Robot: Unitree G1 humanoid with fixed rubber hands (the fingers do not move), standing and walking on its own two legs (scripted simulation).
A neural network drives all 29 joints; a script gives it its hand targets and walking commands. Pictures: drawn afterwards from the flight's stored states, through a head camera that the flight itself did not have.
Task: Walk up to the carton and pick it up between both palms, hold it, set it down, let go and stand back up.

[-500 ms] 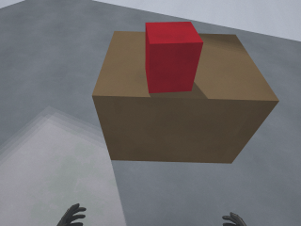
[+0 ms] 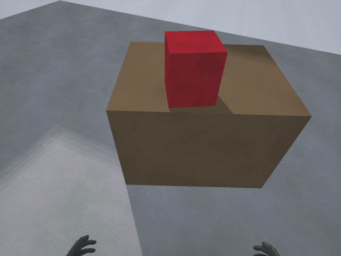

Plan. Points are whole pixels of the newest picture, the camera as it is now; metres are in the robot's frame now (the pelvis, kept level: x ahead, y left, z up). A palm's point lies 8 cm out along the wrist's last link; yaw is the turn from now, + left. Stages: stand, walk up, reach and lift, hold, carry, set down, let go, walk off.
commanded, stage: stand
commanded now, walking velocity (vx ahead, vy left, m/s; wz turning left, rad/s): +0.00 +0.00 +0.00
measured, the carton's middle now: (190, 69) +0.85 -0.06 +0.01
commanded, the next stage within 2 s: walk up in 0.64 s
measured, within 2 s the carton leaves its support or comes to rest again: neither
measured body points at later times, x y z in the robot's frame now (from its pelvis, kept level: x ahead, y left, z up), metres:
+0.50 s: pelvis -0.01 +0.00 +0.00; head -0.01 +0.00 +0.45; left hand +0.12 +0.24 -0.11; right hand +0.11 -0.25 -0.10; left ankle +0.02 +0.12 -0.72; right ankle +0.02 -0.12 -0.72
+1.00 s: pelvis +0.00 -0.02 +0.00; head +0.00 -0.02 +0.45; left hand +0.12 +0.25 -0.11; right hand +0.09 -0.29 -0.10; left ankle +0.02 +0.12 -0.72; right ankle +0.03 -0.13 -0.71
